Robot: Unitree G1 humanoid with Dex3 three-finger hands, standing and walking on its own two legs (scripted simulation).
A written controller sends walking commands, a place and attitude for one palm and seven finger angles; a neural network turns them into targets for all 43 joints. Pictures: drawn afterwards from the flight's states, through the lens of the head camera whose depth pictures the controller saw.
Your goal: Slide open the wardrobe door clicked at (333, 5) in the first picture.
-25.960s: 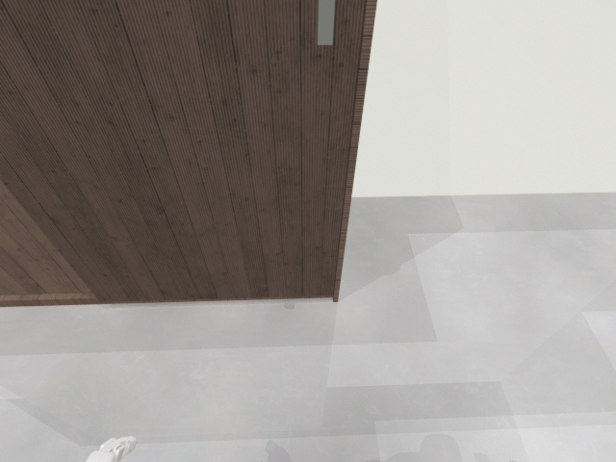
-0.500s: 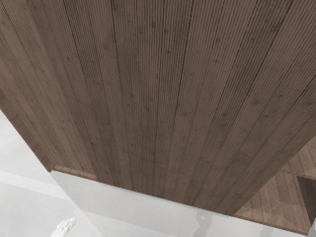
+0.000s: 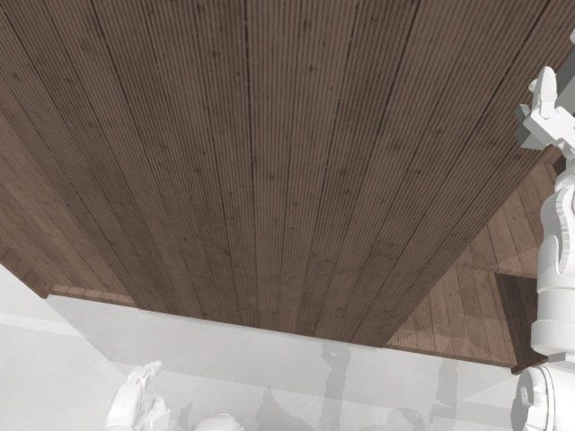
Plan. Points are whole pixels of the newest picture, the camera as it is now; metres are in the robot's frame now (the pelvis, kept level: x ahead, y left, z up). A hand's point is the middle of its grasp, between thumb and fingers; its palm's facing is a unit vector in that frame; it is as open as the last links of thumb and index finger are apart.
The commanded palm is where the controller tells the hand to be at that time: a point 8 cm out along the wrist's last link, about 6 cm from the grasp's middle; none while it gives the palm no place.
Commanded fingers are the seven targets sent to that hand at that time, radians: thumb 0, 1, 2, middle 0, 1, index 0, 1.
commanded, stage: stop walking and hold the door there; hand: right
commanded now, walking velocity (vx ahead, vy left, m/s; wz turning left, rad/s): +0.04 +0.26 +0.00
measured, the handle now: (563, 74) +0.44 -0.25 +0.29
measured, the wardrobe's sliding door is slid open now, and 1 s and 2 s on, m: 0.45 0.45 0.45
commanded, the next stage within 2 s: loosen the grip on the handle in 0.78 s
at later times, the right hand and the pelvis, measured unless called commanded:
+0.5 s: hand (540, 110) +0.40 -0.23 +0.27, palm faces +0.27 +0.96 -0.08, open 6.8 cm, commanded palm +0.38 -0.26 +0.23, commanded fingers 0.00 -0.90 -0.90 0.45 1.40 0.45 1.40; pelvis -0.02 -0.03 +0.01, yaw +2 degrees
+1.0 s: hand (553, 104) +0.40 -0.23 +0.28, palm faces +0.26 +0.97 -0.04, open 7.2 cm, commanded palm +0.36 -0.27 +0.26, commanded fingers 0.00 -0.05 -0.49 0.45 1.40 0.45 1.40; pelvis -0.02 -0.01 +0.01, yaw +0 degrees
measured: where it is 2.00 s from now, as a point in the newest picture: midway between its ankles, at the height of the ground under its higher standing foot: outside the picture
